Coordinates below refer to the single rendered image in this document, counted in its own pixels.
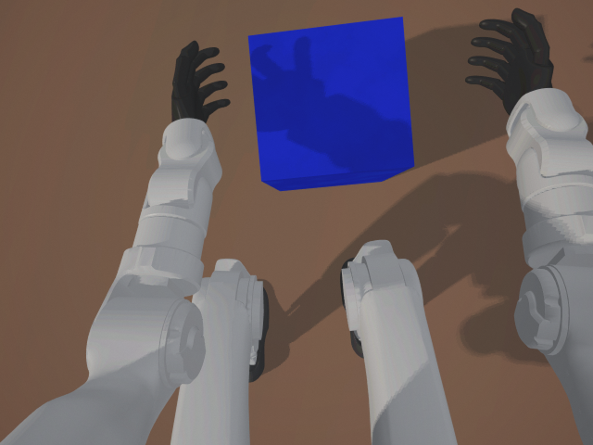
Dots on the carton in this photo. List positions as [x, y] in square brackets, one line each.
[332, 104]

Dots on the robot left forearm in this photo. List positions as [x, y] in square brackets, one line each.
[165, 258]

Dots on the robot right hand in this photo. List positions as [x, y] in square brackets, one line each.
[529, 67]

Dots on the robot right foot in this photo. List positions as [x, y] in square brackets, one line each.
[355, 342]

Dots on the robot right forearm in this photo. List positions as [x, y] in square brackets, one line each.
[554, 169]

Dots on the robot left hand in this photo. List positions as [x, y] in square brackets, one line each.
[187, 98]

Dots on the robot right upper arm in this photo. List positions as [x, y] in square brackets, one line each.
[554, 314]

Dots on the robot left shin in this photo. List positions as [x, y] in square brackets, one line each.
[226, 265]

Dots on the robot left upper arm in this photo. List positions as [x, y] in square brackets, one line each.
[140, 350]

